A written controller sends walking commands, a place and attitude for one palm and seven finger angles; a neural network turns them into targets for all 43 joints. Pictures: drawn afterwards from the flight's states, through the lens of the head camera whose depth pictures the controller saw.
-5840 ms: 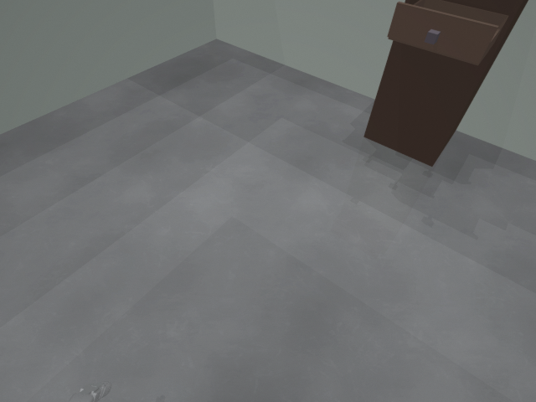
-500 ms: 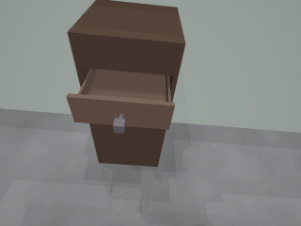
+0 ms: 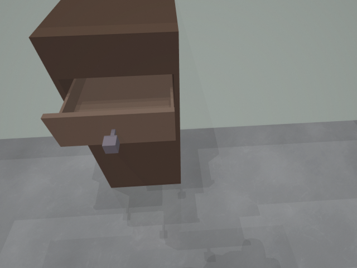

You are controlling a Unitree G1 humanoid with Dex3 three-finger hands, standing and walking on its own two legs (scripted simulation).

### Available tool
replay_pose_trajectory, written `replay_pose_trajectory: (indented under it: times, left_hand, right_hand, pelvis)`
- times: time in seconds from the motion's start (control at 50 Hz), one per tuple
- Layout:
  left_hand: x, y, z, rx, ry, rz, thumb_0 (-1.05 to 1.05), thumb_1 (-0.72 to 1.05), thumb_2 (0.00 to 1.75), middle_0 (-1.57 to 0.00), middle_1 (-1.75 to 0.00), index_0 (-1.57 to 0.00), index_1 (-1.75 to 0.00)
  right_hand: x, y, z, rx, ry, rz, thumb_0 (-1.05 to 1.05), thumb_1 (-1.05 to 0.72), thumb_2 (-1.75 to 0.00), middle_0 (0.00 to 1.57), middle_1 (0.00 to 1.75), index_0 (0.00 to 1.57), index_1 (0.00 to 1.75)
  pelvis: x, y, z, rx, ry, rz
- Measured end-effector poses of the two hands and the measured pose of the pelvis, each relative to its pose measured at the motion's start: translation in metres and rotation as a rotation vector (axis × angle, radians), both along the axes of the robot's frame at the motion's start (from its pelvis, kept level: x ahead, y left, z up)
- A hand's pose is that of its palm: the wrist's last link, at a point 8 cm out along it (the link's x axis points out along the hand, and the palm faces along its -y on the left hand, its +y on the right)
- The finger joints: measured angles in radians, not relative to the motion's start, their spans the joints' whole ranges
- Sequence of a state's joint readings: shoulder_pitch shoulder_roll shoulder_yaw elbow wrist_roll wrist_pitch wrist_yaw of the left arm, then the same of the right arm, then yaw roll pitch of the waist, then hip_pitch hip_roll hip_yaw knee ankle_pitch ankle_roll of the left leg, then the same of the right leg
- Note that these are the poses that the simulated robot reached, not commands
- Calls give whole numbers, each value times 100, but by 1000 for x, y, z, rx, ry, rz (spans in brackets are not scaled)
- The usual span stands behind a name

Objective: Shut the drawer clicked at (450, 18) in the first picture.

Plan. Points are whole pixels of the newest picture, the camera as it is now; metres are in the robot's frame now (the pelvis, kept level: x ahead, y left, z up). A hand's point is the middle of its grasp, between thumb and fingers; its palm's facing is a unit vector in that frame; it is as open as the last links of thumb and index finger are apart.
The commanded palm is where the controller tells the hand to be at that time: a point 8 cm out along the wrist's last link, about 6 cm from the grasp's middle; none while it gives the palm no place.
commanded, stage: come to a stop and stand still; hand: left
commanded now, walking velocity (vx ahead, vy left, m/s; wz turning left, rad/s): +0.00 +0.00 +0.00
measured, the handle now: (112, 139) +0.48 +0.21 -0.03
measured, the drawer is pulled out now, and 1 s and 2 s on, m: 0.19 0.19 0.19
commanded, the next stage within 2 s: look again from close up in 0.40 s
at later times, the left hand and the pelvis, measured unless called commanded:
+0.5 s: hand out of the picture -0.03 +0.12 -0.17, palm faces +0.06 -0.99 -0.16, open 7.3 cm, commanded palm none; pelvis +0.00 -0.03 +0.01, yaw +0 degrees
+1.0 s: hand out of the picture +0.00 +0.19 -0.17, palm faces +0.00 -0.98 -0.19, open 7.3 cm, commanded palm none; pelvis -0.01 +0.02 +0.00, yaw -1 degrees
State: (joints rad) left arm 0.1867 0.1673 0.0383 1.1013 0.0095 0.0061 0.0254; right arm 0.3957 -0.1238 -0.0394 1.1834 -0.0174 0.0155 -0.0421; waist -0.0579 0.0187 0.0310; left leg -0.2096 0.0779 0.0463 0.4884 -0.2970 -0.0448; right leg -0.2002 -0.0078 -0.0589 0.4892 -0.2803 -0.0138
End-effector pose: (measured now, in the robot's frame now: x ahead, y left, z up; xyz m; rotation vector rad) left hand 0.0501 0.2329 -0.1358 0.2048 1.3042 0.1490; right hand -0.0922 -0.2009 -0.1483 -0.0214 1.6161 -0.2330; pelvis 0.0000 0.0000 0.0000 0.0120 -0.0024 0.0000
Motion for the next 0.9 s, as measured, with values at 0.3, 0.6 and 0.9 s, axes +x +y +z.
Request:
replay_pose_trajectory:
  times: [0.3, 0.6, 0.9]
  left_hand:
    - [-24, -41, -4, -15, -15, 84, 0, 97, 90, -20, -30, -20, -30]
    - [-97, -57, -4, -68, 153, 75, 1, 92, 90, -20, -30, -20, -30]
    - [-63, -4, -6, -41, 45, 28, 1, 91, 90, -19, -30, -20, -30]
  right_hand:
    - [103, -52, -5, -44, -214, 135, 1, -93, -90, 20, 30, 19, 30]
    - [106, -49, 3, -52, -263, 143, 0, -92, -90, 20, 30, 19, 30]
    - [54, 10, 0, 13, -206, 134, 1, -92, -90, 20, 30, 19, 30]
  pelvis:
    - [-1, -34, -1, -32, -37, 31]
    - [-8, -22, 3, -35, -16, -6]
    - [-14, 10, 1, -8, -20, -11]
